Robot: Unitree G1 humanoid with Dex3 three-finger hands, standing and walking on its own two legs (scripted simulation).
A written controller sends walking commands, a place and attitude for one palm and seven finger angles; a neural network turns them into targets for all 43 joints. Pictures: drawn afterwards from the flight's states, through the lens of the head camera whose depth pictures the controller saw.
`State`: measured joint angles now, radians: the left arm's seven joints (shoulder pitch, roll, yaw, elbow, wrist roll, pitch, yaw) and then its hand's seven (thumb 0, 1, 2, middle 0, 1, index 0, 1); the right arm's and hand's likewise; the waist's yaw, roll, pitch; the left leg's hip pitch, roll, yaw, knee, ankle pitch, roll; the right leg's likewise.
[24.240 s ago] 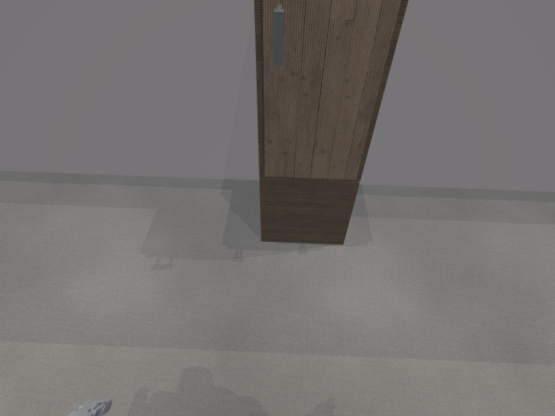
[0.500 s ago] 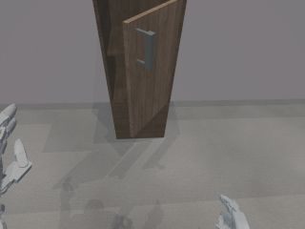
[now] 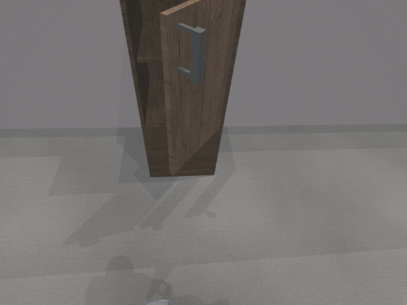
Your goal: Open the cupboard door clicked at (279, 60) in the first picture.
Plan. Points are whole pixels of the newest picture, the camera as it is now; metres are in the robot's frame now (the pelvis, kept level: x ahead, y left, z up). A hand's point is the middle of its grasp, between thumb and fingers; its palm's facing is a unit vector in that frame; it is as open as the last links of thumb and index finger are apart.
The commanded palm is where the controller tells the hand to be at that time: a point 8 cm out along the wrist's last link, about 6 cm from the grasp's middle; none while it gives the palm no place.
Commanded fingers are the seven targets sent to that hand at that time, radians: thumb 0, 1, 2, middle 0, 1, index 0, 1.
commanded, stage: let the arm hang, fingers relaxed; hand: left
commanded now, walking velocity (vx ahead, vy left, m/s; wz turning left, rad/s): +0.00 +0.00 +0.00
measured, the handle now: (190, 53) +0.63 +0.06 +0.17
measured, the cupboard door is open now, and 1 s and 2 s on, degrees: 50 50 50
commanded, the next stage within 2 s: look to check the result in 0.76 s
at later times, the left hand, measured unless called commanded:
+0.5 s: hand out of the picture +0.01 +0.20 -0.15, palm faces +0.01 -0.95 -0.32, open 7.4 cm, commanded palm none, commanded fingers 0.00 0.90 0.90 -0.20 -0.30 -0.20 -0.30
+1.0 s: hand out of the picture +0.07 +0.14 -0.16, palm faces +0.00 -0.97 -0.24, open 7.4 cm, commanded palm none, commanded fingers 0.00 0.90 0.90 -0.20 -0.30 -0.20 -0.30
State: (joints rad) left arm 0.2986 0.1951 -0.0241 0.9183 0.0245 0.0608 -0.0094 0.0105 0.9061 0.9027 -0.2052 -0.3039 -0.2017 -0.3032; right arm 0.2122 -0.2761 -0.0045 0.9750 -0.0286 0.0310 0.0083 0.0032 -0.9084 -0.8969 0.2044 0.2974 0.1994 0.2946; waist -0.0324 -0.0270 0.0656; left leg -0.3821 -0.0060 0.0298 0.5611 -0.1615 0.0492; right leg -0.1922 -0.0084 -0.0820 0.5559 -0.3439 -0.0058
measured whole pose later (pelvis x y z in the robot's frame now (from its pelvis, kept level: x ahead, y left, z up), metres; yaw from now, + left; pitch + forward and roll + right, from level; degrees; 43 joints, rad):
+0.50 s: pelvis +0.02 -0.02 +0.01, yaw -1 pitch -3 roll +0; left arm 0.28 0.23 0.02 1.15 0.01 0.00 0.03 0.00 0.91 0.90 -0.20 -0.30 -0.20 -0.30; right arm 0.20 -0.21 -0.01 1.13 -0.02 0.03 -0.01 0.00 -0.91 -0.90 0.21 0.30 0.20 0.29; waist -0.01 0.06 0.04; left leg -0.26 0.01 0.03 0.42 -0.12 0.01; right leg -0.08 0.01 -0.08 0.42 -0.31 -0.03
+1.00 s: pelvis +0.05 -0.05 +0.01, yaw -1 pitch -2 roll +0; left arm 0.22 0.18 0.02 1.14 0.01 -0.01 0.03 0.00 0.90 0.90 -0.20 -0.30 -0.20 -0.30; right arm 0.20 -0.20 0.00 1.15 -0.02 0.02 -0.03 0.00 -0.91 -0.90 0.20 0.30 0.20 0.29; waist -0.02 0.01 0.06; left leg -0.22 0.03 0.03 0.40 -0.15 -0.02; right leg -0.02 0.04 -0.07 0.35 -0.30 -0.05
